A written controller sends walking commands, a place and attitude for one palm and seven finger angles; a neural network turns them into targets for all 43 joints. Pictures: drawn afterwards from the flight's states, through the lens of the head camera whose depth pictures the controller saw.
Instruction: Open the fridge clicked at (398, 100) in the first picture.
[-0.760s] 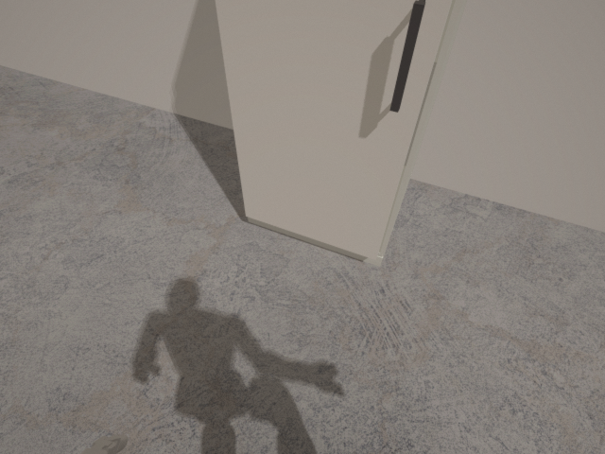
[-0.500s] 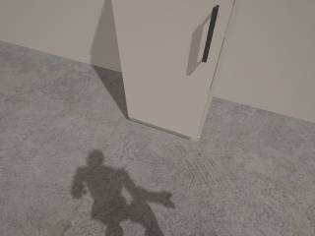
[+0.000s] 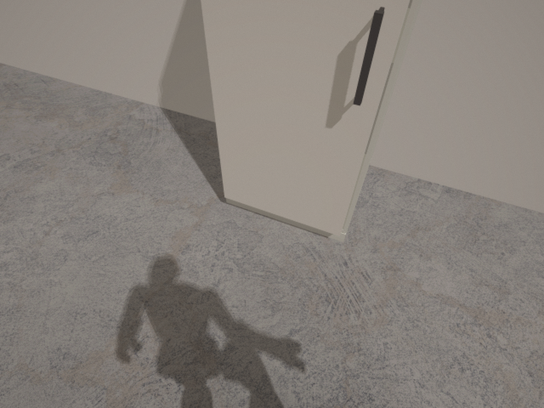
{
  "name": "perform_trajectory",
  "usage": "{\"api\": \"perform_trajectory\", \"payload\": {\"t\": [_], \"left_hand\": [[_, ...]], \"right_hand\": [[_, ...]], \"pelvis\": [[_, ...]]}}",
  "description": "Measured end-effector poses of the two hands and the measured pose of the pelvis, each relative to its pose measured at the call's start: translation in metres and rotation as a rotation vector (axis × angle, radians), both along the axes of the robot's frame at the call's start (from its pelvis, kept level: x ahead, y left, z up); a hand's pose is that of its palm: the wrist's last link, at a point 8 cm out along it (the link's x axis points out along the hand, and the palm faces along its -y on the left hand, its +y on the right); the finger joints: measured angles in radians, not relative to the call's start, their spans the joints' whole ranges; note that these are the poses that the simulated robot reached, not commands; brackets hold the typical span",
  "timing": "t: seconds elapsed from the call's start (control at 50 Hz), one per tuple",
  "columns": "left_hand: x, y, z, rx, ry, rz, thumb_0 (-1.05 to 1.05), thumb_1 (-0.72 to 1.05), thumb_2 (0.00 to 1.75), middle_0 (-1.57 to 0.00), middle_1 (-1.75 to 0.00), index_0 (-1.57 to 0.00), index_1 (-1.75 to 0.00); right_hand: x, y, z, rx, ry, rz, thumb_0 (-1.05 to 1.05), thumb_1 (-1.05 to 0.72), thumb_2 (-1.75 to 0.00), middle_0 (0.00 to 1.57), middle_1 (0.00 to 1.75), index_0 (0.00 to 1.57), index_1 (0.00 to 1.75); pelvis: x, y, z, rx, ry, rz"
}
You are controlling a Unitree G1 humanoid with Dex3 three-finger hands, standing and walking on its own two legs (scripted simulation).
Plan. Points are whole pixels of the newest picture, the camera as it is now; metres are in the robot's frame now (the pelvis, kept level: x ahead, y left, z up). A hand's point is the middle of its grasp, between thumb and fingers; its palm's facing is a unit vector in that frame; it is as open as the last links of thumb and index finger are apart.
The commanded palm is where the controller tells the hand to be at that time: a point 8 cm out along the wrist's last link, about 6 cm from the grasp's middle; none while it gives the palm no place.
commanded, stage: stand and wait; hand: right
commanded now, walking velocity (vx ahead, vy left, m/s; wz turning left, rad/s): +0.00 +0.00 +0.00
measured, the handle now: (368, 59) +0.93 -0.20 +0.10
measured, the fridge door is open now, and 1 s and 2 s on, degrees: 0 0 0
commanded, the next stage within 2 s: look at it before walking up in 0.20 s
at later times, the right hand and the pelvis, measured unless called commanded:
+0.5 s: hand out of the picture +0.07 -0.24 -0.15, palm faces -0.03 +0.94 -0.33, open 7.4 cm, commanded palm none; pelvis +0.00 +0.01 +0.00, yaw +0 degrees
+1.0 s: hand out of the picture +0.07 -0.24 -0.16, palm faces -0.04 +0.94 -0.34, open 7.4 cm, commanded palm none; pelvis +0.00 +0.00 +0.00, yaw +1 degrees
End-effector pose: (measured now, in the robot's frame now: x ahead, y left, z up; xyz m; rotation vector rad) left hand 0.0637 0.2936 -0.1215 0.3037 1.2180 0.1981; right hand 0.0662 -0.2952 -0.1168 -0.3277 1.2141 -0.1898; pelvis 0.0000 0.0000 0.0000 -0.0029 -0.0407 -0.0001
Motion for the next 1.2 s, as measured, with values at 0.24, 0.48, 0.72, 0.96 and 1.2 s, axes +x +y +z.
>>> {"api": "perform_trajectory", "payload": {"t": [0.24, 0.48, 0.72, 0.96, 1.2], "left_hand": [[-0.007, 0.0, -0.002, -0.013, 0.007, -0.001, 0.01, 0.9, 0.9, -0.21, -0.3, -0.2, -0.3], [-0.002, 0.003, 0.001, -0.006, -0.007, 0.0, 0.01, 0.9, 0.9, -0.21, -0.3, -0.2, -0.3], [0.0, 0.003, 0.003, 0.001, -0.006, -0.005, 0.01, 0.9, 0.9, -0.21, -0.3, -0.2, -0.3], [0.001, 0.0, 0.002, -0.003, 0.003, -0.001, 0.01, 0.9, 0.9, -0.21, -0.3, -0.2, -0.3], [-0.032, -0.025, -0.024, -0.076, -0.021, 0.136, 0.01, 0.9, 0.9, -0.21, -0.3, -0.2, -0.3]], "right_hand": [[0.0, 0.008, 0.001, 0.008, -0.013, 0.006, 0.01, -0.9, -0.89, 0.2, 0.3, 0.2, 0.3], [0.0, 0.012, -0.001, 0.018, -0.015, 0.007, 0.01, -0.9, -0.89, 0.2, 0.3, 0.2, 0.3], [-0.003, 0.009, -0.002, 0.016, -0.004, 0.004, 0.01, -0.9, -0.89, 0.2, 0.3, 0.2, 0.3], [-0.003, 0.005, -0.002, 0.011, 0.011, 0.002, 0.01, -0.9, -0.89, 0.2, 0.3, 0.2, 0.3], [-0.002, 0.041, -0.028, 0.075, 0.079, 0.076, 0.01, -0.9, -0.9, 0.2, 0.3, 0.2, 0.3]], "pelvis": [[-0.005, 0.004, 0.001, -0.001, 0.004, -0.002], [-0.005, 0.006, 0.001, 0.001, 0.002, 0.0], [-0.004, 0.005, 0.002, 0.003, 0.004, 0.0], [-0.002, 0.002, 0.002, 0.002, 0.008, 0.01], [-0.011, 0.005, -0.015, -0.024, 0.024, 0.132]]}}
